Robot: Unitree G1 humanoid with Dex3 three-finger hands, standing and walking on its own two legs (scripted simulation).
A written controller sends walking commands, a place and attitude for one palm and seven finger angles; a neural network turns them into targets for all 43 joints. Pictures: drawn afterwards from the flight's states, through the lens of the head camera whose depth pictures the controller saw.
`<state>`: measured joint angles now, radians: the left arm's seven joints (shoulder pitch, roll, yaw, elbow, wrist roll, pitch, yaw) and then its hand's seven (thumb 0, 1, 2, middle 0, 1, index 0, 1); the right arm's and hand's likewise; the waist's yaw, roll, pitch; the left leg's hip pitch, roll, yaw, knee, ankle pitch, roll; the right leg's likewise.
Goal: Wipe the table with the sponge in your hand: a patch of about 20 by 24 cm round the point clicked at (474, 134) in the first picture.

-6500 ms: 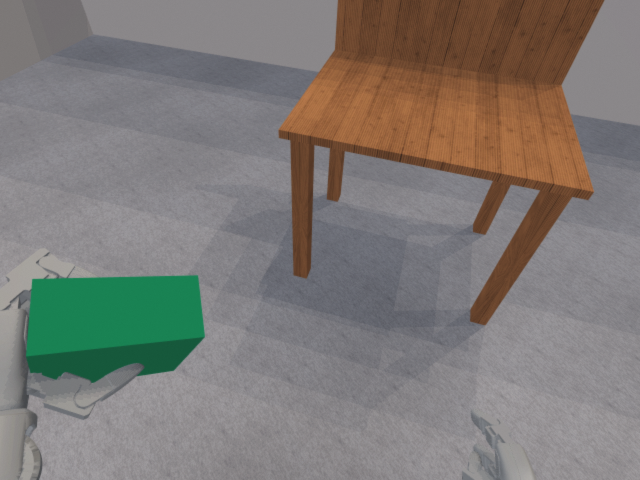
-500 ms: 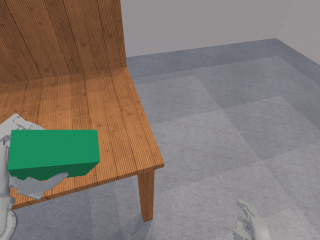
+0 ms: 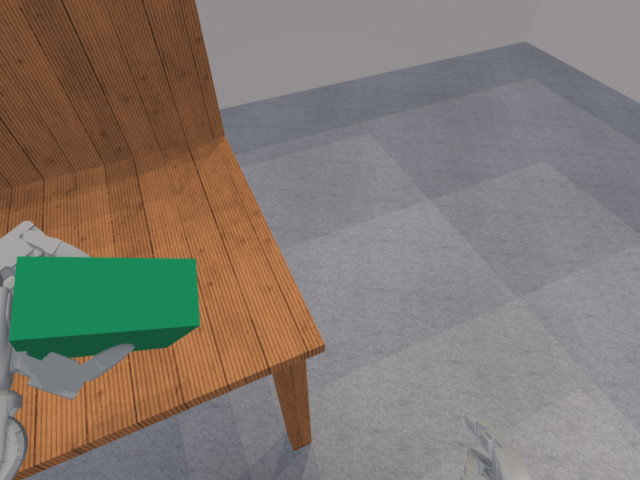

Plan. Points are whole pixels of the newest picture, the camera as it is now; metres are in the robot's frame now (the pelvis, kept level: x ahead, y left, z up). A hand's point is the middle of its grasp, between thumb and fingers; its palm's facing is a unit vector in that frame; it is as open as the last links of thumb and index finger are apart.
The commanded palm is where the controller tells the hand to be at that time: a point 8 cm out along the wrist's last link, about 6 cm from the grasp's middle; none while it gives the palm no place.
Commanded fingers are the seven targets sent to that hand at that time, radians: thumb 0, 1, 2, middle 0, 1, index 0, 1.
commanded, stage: come to a stop and stand still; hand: left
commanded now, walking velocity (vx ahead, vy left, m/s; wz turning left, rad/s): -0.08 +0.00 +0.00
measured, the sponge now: (134, 310) +0.24 +0.20 +0.15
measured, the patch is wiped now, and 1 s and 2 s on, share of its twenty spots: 0.00 0.00 0.00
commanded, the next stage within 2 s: look again from close up in 0.76 s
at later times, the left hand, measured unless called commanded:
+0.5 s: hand (52, 286) +0.25 +0.27 +0.17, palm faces +0.34 -0.86 -0.38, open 10.3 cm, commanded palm +0.20 +0.30 +0.19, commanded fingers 0.00 0.10 1.30 -1.20 -1.60 -1.20 -1.60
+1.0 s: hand (42, 280) +0.26 +0.28 +0.17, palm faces +0.31 -0.85 -0.43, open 10.3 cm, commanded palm +0.19 +0.31 +0.19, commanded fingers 0.00 0.10 1.30 -1.20 -1.60 -1.20 -1.60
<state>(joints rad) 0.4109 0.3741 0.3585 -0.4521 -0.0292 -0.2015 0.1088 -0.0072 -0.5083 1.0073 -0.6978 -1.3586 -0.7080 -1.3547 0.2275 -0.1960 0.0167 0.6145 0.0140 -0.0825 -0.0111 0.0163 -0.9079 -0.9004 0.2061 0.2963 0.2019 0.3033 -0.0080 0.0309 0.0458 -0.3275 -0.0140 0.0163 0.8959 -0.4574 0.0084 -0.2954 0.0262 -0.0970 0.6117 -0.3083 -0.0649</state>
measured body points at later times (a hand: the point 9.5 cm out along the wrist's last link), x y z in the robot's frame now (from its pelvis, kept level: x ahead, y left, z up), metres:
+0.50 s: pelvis +0.03 +0.03 +0.02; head +0.04 +0.05 +0.47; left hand +0.23 +0.31 +0.19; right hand +0.21 -0.20 -0.04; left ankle +0.03 +0.14 -0.72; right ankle +0.01 -0.09 -0.72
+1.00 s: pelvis +0.03 +0.04 +0.01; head +0.07 +0.05 +0.46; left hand +0.24 +0.33 +0.19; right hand +0.17 -0.20 -0.07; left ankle +0.03 +0.14 -0.72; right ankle +0.01 -0.09 -0.72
